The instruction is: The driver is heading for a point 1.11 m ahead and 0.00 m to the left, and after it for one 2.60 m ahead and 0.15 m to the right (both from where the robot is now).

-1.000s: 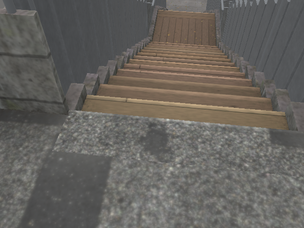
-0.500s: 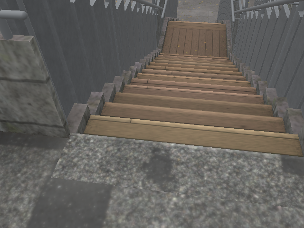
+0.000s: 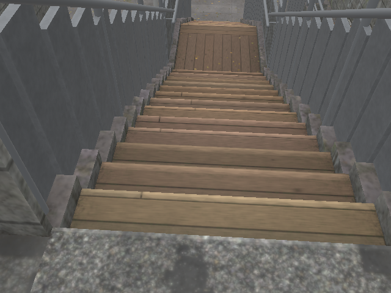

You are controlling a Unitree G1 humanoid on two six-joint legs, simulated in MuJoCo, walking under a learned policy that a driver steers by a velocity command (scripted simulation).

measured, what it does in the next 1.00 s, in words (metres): walks ahead: right foot, then left foot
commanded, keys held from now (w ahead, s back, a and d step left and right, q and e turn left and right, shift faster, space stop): w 1.00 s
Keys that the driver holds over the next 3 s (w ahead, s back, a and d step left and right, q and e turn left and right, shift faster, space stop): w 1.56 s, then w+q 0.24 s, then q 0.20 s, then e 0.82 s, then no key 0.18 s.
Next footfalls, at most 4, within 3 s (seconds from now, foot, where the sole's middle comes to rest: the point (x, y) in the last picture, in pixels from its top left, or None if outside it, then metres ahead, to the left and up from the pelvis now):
0.30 right None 0.34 -0.17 -0.78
0.86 left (180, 261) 0.61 0.05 -0.78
1.48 right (233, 219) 0.87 -0.18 -0.94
2.04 left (165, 188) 1.15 0.12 -1.10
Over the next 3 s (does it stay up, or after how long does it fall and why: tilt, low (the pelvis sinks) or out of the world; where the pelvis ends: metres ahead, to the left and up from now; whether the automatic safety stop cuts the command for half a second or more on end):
stays up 1.15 -0.01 -0.36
